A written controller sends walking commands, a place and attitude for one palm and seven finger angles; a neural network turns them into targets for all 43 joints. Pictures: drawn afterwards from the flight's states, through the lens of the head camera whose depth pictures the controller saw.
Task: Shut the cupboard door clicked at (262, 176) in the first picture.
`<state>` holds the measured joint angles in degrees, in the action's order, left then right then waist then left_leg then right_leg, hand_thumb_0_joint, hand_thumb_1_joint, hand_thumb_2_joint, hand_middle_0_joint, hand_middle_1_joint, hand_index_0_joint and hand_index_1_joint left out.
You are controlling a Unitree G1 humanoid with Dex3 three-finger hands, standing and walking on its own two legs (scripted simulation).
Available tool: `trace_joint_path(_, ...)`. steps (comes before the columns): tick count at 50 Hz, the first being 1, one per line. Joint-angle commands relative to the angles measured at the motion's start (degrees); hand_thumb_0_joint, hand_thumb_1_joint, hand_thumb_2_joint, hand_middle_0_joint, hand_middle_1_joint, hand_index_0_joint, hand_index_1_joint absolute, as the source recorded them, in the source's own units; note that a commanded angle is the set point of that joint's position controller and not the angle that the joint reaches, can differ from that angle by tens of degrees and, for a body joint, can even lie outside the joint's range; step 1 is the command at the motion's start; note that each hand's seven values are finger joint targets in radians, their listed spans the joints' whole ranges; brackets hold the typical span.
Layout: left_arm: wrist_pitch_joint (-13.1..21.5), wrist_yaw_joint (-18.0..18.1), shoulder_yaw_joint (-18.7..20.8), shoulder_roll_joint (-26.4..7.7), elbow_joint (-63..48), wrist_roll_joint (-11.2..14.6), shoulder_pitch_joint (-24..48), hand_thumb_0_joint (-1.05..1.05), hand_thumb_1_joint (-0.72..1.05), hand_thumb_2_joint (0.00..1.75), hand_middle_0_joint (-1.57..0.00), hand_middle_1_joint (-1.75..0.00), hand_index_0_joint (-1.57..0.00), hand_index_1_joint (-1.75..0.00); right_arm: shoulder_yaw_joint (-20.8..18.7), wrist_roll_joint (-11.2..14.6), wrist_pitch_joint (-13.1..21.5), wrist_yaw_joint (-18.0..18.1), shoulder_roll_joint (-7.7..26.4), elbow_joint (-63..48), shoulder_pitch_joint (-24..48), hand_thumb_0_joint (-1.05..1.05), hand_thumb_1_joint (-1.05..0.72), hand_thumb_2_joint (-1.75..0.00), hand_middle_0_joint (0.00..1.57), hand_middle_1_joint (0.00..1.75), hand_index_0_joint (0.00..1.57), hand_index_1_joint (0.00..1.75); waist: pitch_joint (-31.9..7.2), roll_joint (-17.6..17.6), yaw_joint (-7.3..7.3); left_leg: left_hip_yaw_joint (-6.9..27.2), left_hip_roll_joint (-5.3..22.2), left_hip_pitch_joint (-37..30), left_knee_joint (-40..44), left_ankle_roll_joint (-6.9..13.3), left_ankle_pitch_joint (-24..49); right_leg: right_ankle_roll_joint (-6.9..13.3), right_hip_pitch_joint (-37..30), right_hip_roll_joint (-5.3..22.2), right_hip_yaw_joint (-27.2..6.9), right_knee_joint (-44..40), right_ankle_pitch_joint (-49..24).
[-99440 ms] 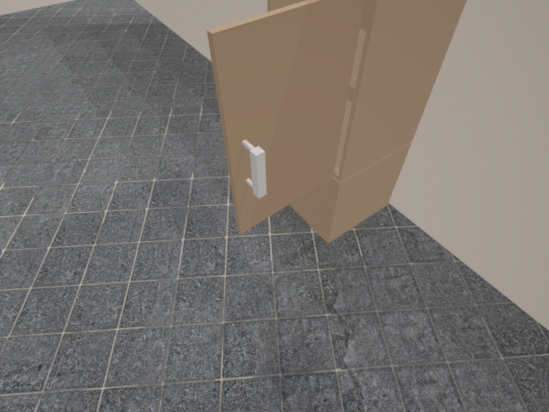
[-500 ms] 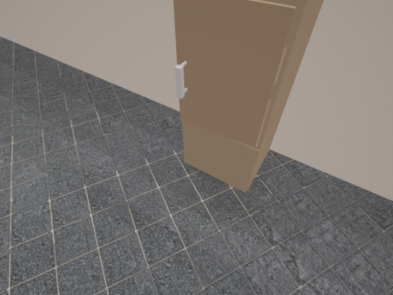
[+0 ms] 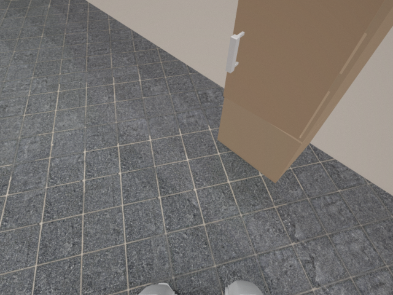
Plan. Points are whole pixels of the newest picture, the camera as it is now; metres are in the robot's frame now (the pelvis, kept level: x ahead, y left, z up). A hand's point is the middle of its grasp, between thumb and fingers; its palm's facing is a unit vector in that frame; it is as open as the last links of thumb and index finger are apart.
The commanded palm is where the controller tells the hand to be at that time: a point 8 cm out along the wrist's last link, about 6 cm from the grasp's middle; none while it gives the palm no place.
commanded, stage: walk to a spot facing it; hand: left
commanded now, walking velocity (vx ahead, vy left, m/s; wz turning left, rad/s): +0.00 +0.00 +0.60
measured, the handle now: (235, 52) +0.93 -0.12 -0.06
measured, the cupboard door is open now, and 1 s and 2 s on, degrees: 4 4 4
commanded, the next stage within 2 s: turn to face it in 1.50 s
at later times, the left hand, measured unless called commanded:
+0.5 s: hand out of the picture -0.02 +0.15 -0.14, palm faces +0.35 -0.89 -0.27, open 7.4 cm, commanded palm none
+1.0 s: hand out of the picture -0.01 +0.17 -0.14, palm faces +0.62 -0.72 -0.31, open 7.4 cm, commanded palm none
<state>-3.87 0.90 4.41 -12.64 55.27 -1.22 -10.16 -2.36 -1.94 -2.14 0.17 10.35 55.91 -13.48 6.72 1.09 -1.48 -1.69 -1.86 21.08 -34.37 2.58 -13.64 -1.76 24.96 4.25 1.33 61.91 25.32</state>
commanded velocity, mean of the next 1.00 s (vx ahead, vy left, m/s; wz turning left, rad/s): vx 0.16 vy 0.00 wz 0.60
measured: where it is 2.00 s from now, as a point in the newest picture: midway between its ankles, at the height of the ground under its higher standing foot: (145, 275)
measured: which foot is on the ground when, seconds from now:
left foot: down 0.00-0.22, up 0.24-0.58, down 0.60-0.92, up 0.94-1.00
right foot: up 0.00-0.22, down 0.24-0.60, up 0.62-0.90, down 0.92-1.00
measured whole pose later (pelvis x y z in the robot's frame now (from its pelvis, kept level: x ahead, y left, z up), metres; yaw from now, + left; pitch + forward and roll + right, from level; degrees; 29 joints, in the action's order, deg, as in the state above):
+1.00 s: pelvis +0.06 -0.05 +0.00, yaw +39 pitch +0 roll +1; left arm 1.9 -0.6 4.0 -12.3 49.2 -1.7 -14.0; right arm -4.1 -1.9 -2.7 -1.1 13.9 56.6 -16.0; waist 3.6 -2.9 -0.4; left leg 3.9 -1.2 24.5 -63.6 0.9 -26.7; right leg 1.3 19.5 4.8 8.2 37.7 18.2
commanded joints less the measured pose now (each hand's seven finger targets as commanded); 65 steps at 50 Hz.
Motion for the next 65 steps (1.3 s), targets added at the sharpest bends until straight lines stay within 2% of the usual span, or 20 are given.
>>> trace_joint_path(1,2.55,0.19,1.21,-4.61,-5.45,-0.11,-0.85,0.0,0.9,0.9,-0.2,-0.3,-0.2,-0.3,-3.02,0.13,1.38,1.47,12.31,-3.69,-2.27,0.0,-0.9,-0.9,0.2,0.3,0.2,0.3,-10.93,-6.31,0.17,21.65,14.62,-11.19,17.3,6.75,6.51,-0.98,5.63,-0.37,-2.46,-1.56,-2.79)
trace_joint_path(9,2.55,0.63,1.33,-5.03,-5.76,0.34,-8.17,0.0,0.9,0.9,-0.2,-0.3,-0.2,-0.3,-4.4,0.13,-0.38,0.61,12.68,-6.37,2.52,0.0,-0.9,-0.9,0.2,0.3,0.2,0.3,-10.57,-9.86,3.12,22.7,9.34,2.4,14.4,3.92,-1.39,0.04,-15.15,-5.09,0.57,-29.02,-5.83)
trace_joint_path(10,2.88,0.82,1.83,-6.85,-5.33,-0.02,-11.4,0.0,0.9,0.9,-0.2,-0.3,-0.2,-0.3,-4.38,0.52,-0.63,0.35,11.19,-7.14,3.81,0.0,-0.9,-0.9,0.2,0.3,0.2,0.3,-10.07,-5.69,4.75,19.65,5.18,8.88,10.09,1.14,-7.1,1.0,-21.77,-2.22,-1.49,-38.03,-6.98)
trace_joint_path(11,3.43,1.24,2.95,-11.99,-6.37,-1.15,-11.34,0.0,0.9,0.9,-0.2,-0.3,-0.2,-0.3,-4.18,1.04,-0.8,0.0,7.28,-8.03,2.59,0.0,-0.9,-0.9,0.2,0.3,0.2,0.3,-8.58,10.34,4.84,11.25,-2.76,18.52,-6.04,-3.59,-15.7,6.44,-24.18,12.57,-20.09,-49.49,5.53)
trace_joint_path(12,2.96,1.4,2.4,-14.08,-7.97,-0.94,-5.88,0.0,0.9,0.9,-0.2,-0.3,-0.2,-0.3,-4.45,0.36,-0.71,-0.25,7.49,-8.4,2.8,0.0,-0.9,-0.9,0.2,0.3,0.2,0.3,-4.76,13.87,3.42,6.35,-4.06,17.52,-24.46,-4.73,-18.1,11.14,-12.42,23.58,-26.75,-53.28,7.47)
trace_joint_path(17,4.37,1.53,1.28,-7.67,-9.67,-0.71,1.7,0.0,0.9,0.9,-0.2,-0.3,-0.2,-0.3,-3.83,0.61,-1.19,-1.71,6.63,-7.13,1.11,0.0,-0.9,-0.9,0.2,0.3,0.2,0.3,-4.51,9.0,-1.1,3.1,2.28,11.81,-33.9,-5.78,-9.49,9.61,-10.96,13.16,-4.02,-41.81,-24.54)
trace_joint_path(24,4.09,1.26,2.71,-11.44,-6.49,-1.01,-8.15,0.0,0.9,0.9,-0.2,-0.3,-0.2,-0.3,-2.3,1.18,-0.7,-1.66,5.0,-9.52,8.28,0.0,-0.9,-0.9,0.2,0.3,0.2,0.3,-7.88,11.13,4.24,-2.48,1.83,5.56,-12.26,-5.37,-14.4,9.42,-22.92,16.18,-0.14,-35.28,-44.86)
trace_joint_path(28,3.87,0.54,2.97,-11.23,-6.4,-0.32,-6.59,0.0,0.9,0.9,-0.2,-0.3,-0.2,-0.3,-2.39,0.98,0.38,-1.48,7.21,-8.64,2.88,0.0,-0.9,-0.9,0.2,0.3,0.2,0.3,-11.19,7.94,1.24,-3.57,1.61,-9.97,7.62,-3.63,-4.26,4.43,-16.57,14.96,4.39,-29.17,-28.59)
trace_joint_path(30,3.59,-0.73,1.43,-5.35,-10.35,0.07,-4.47,0.0,0.9,0.9,-0.2,-0.3,-0.2,-0.3,-5.08,-0.24,1.04,-0.94,18.71,-7.15,-4.61,0.0,-0.9,-0.9,0.2,0.3,0.2,0.3,-12.05,-21.26,-3.72,26.58,23.5,-27.82,15.84,7.13,5.84,-2.06,12.56,2.99,10.21,-6.47,11.99)
trace_joint_path(31,3.45,-0.83,0.93,-6.54,-12.92,-0.76,2.2,0.0,0.9,0.9,-0.2,-0.3,-0.2,-0.3,-4.96,-0.25,0.79,-0.68,18.95,-5.42,-8.68,0.0,-0.9,-0.9,0.2,0.3,0.2,0.3,-9.61,-14.58,-6.52,29.54,26.19,-23.27,18.51,11.22,-5.21,-0.93,15.79,3.16,4.13,-1.46,12.15)
trace_joint_path(35,4.2,-2.12,1.58,-6.41,-10.73,-0.42,3.33,0.0,0.9,0.9,-0.2,-0.3,-0.2,-0.3,-3.1,-0.11,2.49,0.5,13.63,-7.22,-1.31,0.0,-0.9,-0.9,0.2,0.3,0.2,0.3,-3.33,-11.86,-1.79,21.01,16.31,-14.79,19.27,7.47,-7.34,-1.33,15.43,3.09,-0.07,0.45,-2.38)
trace_joint_path(43,4.91,-2.94,1.66,-6.19,-7.92,-0.32,-6.85,0.0,0.9,0.9,-0.2,-0.3,-0.2,-0.3,-3.52,0.06,2.53,0.06,14.19,-7.02,3.19,0.0,-0.9,-0.9,0.2,0.3,0.2,0.3,-4.73,-7.76,4.0,17.01,10.34,0.49,13.82,5.38,-15.73,-1.77,-12.23,-3.56,5.52,-25.94,-8.83)
trace_joint_path(44,5.33,-2.61,2.41,-7.88,-6.28,-0.47,-12.55,0.0,0.9,0.9,-0.2,-0.3,-0.2,-0.3,-3.33,0.42,2.55,0.04,12.69,-7.56,4.66,0.0,-0.9,-0.9,0.2,0.3,0.2,0.3,-5.67,-2.97,6.9,14.97,7.06,10.03,6.81,3.79,-19.23,-1.26,-24.23,-2.09,3.32,-30.99,-7.95)
trace_joint_path(45,6.19,-1.72,3.57,-12.83,-4.98,-1.26,-19.84,0.0,0.9,0.9,-0.2,-0.3,-0.2,-0.3,-2.38,1.15,2.94,-0.19,8.36,-8.59,4.12,0.0,-0.9,-0.9,0.2,0.3,0.2,0.3,-9.35,11.91,10.33,7.23,-0.39,20.13,-11.43,0.5,-21.85,1.92,-35.07,10.43,-11.78,-42.21,8.02)
trace_joint_path(46,5.85,-1.03,3.4,-15.84,-5.02,-0.88,-21.18,0.0,0.9,0.9,-0.2,-0.3,-0.2,-0.3,-2.12,0.93,3.09,-0.34,6.25,-10.3,5.14,0.0,-0.9,-0.9,0.2,0.3,0.2,0.3,-8.44,21.0,10.48,4.47,-2.84,24.39,-29.31,-0.97,-24.5,6.58,-31.46,22.98,-31.38,-53.04,19.77)
trace_joint_path(47,6.18,-0.51,3.12,-14.33,-6.02,-0.58,-17.18,0.0,0.9,0.9,-0.2,-0.3,-0.2,-0.3,-2.79,0.21,2.78,-0.69,8.67,-9.98,4.34,0.0,-0.9,-0.9,0.2,0.3,0.2,0.3,-5.51,18.1,7.12,8.03,1.33,24.73,-38.44,-0.88,-18.91,8.6,-23.64,24.66,-35.97,-55.6,26.66)
trace_joint_path(50,7.21,-0.1,1.32,-6.64,-7.52,-0.68,-5.72,0.0,0.9,0.9,-0.2,-0.3,-0.2,-0.3,-2.76,-0.19,1.83,-2.26,6.26,-6.55,3.5,0.0,-0.9,-0.9,0.2,0.3,0.2,0.3,-1.32,7.47,1.03,5.82,7.05,18.75,-41.01,-2.64,-3.27,5.84,-10.65,18.31,-11.45,-52.88,8.57)
trace_joint_path(52,8.03,-0.05,0.99,-4.98,-6.24,-0.55,-7.02,0.0,0.9,0.9,-0.2,-0.3,-0.2,-0.3,-2.44,0.21,1.27,-2.77,4.49,-5.43,2.26,0.0,-0.9,-0.9,0.2,0.3,0.2,0.3,-2.66,8.38,0.65,3.02,7.02,17.33,-37.5,-3.38,0.05,5.44,-13.18,15.48,-0.84,-51.55,-6.23)
trace_joint_path(62,8.71,0.08,1.13,-5.75,-0.36,-0.62,-16.69,0.0,0.9,0.9,-0.2,-0.3,-0.2,-0.3,-0.9,0.26,2.28,-4.1,1.87,-9.49,14.37,0.0,-0.9,-0.9,0.2,0.3,0.2,0.3,-2.59,6.36,4.83,-4.75,6.55,18.23,-10.11,-1.9,-0.81,6.05,-30.73,17.84,11.79,-45.96,-35.78)
trace_joint_path(65,8.43,-0.08,1.59,-7.68,-0.6,-0.62,-15.4,0.0,0.9,0.9,-0.2,-0.3,-0.2,-0.3,-1.11,0.22,2.97,-3.7,3.1,-9.59,11.13,0.0,-0.9,-0.9,0.2,0.3,0.2,0.3,-4.72,7.23,2.7,-8.41,3.02,7.62,-4.37,0.63,-4.85,5.9,-29.94,18.94,14.33,-38.82,-48.98)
